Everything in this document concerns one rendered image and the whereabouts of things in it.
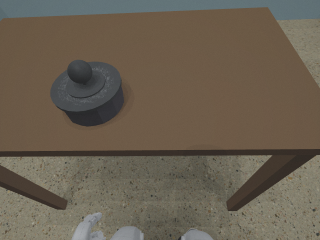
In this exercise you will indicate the left robot thigh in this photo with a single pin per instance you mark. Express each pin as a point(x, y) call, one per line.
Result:
point(128, 233)

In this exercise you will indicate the pot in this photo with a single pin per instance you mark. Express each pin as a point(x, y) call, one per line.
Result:
point(101, 115)

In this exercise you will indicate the table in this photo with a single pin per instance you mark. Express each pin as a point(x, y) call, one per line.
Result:
point(213, 82)

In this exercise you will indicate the robot thigh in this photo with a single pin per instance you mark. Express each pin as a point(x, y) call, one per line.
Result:
point(196, 235)
point(128, 233)

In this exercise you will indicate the robot left hand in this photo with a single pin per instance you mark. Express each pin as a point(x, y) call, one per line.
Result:
point(83, 230)

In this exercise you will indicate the knob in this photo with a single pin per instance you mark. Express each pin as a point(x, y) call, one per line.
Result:
point(79, 71)

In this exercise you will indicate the lid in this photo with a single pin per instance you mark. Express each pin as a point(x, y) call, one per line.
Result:
point(80, 98)

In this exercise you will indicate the right robot thigh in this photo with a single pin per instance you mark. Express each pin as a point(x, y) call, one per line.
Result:
point(196, 235)

